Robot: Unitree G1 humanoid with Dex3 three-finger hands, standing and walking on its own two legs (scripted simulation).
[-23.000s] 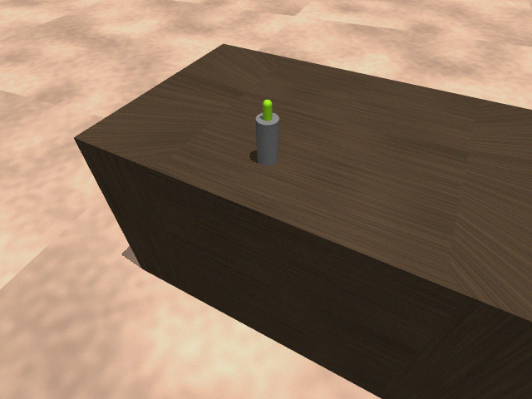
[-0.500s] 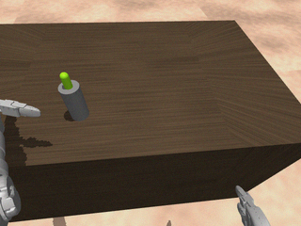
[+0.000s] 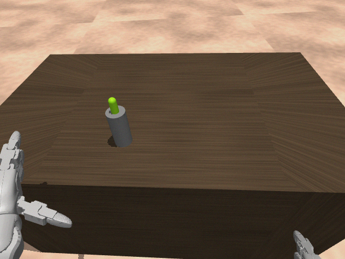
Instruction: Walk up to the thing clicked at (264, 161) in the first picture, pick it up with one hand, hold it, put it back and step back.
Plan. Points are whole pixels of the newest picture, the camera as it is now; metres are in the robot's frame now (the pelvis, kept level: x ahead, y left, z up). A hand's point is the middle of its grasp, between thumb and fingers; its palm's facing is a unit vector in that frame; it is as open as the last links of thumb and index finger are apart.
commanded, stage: sink last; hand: left
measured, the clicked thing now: (118, 121) +0.52 +0.19 +0.05
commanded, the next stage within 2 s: home in 0.56 s
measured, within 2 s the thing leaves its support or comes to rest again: neither
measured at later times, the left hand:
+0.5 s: hand (24, 250) +0.15 +0.24 +0.12, palm faces +0.36 -0.84 -0.41, open 17.4 cm
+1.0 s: hand out of the picture +0.14 +0.22 +0.00, palm faces +0.25 -0.93 -0.28, open 17.2 cm
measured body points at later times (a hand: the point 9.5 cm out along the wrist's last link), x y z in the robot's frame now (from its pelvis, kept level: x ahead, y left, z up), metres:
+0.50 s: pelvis -0.03 -0.01 -0.01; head -0.04 -0.03 +0.44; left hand +0.13 +0.28 +0.15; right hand +0.14 -0.28 -0.03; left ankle +0.00 +0.13 -0.70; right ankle -0.01 -0.14 -0.70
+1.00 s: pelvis -0.03 +0.00 -0.01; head -0.01 -0.01 +0.44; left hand +0.13 +0.27 +0.02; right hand +0.14 -0.22 -0.05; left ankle +0.00 +0.13 -0.70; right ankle -0.01 -0.14 -0.70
